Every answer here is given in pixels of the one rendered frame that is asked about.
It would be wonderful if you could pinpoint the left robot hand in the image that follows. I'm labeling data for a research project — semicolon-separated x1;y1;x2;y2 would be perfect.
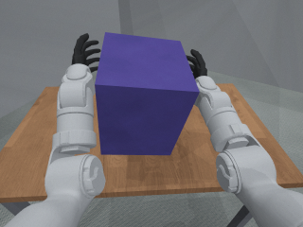
71;33;101;73

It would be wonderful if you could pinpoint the left robot upper arm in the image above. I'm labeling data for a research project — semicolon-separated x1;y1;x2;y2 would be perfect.
4;154;106;227

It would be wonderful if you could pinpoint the right robot hand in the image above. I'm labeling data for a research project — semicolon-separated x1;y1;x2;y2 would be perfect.
186;49;207;79

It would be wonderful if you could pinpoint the right robot forearm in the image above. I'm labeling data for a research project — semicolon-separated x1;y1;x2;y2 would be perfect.
194;76;276;172

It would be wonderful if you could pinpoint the left robot forearm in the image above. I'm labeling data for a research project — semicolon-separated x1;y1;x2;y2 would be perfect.
45;63;97;192

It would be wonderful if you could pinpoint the carton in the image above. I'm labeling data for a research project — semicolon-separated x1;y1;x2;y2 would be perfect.
95;32;200;156

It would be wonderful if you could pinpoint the right robot upper arm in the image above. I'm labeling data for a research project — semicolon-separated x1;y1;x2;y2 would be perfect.
216;145;303;227

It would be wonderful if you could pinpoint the table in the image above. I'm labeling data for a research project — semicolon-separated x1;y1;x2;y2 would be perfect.
0;83;303;227

